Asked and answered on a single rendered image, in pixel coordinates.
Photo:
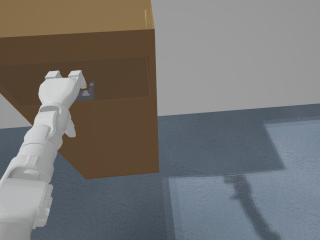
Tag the drawer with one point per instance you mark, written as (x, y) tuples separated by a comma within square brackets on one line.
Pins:
[(114, 77)]

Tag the handle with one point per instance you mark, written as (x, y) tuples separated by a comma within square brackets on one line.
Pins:
[(86, 95)]

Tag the robot left upper arm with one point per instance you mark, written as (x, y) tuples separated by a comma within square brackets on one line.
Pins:
[(24, 205)]

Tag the robot left forearm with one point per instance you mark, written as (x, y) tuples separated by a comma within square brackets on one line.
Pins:
[(37, 153)]

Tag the left robot hand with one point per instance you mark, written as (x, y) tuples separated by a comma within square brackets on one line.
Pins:
[(64, 91)]

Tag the cabinet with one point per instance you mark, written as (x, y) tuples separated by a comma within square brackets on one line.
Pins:
[(114, 137)]

